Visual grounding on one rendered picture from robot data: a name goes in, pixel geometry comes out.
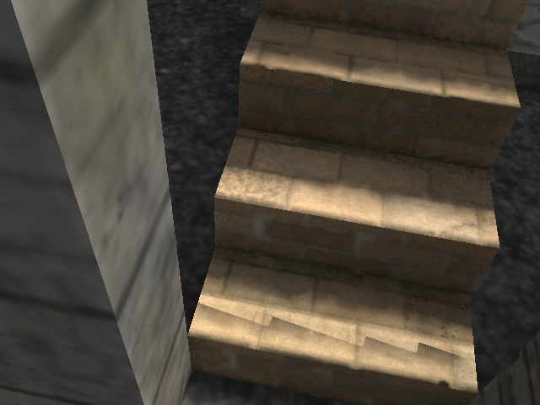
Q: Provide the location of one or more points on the stairs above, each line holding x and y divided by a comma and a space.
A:
354, 215

